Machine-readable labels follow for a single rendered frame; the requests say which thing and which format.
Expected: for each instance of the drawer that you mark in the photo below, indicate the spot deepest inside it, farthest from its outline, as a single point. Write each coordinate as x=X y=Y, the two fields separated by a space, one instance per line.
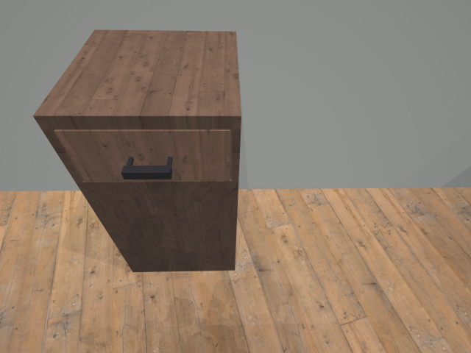
x=100 y=154

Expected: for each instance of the handle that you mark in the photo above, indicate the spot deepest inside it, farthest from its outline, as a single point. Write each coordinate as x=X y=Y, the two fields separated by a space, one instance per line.
x=130 y=171

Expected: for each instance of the cabinet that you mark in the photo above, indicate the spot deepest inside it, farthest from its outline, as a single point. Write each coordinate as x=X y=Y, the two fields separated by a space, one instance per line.
x=155 y=79

